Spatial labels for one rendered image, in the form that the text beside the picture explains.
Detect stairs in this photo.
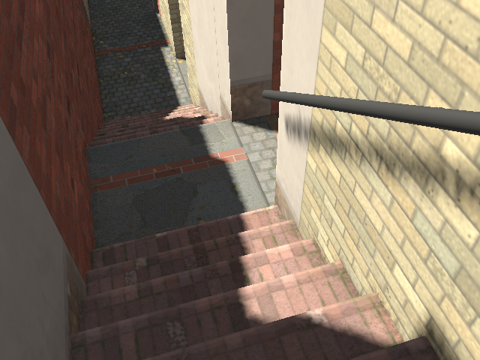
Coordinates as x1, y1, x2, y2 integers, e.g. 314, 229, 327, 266
90, 103, 225, 147
70, 205, 440, 360

